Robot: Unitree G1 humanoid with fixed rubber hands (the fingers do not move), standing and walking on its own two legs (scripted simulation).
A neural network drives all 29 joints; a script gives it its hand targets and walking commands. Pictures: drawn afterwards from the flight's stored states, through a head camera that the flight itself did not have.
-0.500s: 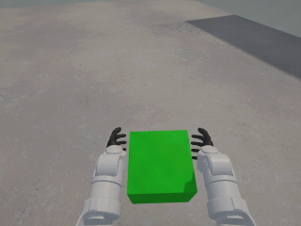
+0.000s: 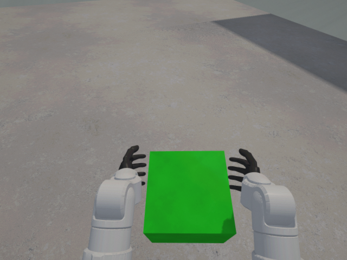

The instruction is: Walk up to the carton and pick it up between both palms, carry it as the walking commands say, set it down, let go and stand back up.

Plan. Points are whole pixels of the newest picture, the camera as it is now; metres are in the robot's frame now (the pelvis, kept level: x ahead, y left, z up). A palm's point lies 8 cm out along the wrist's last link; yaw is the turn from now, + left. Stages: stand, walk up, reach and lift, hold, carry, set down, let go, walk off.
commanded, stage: carry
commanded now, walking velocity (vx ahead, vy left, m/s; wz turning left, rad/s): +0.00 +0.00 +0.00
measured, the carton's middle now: (187, 197) +0.29 -0.01 -0.01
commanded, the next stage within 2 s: none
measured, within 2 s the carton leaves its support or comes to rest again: neither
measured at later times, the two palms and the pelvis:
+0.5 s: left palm (123, 142) +0.38 +0.16 +0.09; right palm (229, 143) +0.38 -0.11 +0.09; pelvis +0.10 +0.02 +0.00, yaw -1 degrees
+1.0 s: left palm (160, 108) +0.55 +0.08 +0.07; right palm (245, 108) +0.54 -0.19 +0.08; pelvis +0.27 -0.06 -0.02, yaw +1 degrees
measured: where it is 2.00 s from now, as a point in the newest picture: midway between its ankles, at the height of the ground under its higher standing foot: (201, 161)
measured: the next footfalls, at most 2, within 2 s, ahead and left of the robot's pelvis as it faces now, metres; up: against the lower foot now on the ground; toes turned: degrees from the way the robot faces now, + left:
left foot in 0.04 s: +0.13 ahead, +0.10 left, +0.00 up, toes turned +4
right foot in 1.00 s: +0.41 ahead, -0.21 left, +0.00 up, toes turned -5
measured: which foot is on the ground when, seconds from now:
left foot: up 0.00-0.02, down 0.04-1.00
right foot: down 0.00-0.68, up 0.70-0.98, down 1.00-1.00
